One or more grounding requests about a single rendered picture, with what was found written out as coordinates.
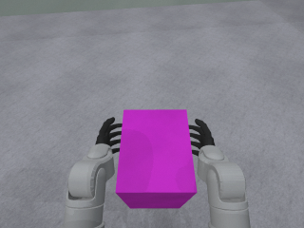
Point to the right robot forearm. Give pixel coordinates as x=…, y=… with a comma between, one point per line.
x=226, y=189

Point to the carton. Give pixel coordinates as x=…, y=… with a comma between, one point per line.
x=155, y=167

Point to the robot left hand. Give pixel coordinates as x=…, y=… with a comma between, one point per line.
x=105, y=136

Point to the left robot forearm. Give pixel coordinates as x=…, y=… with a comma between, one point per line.
x=85, y=192

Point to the robot right hand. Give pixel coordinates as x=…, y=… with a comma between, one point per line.
x=205, y=137

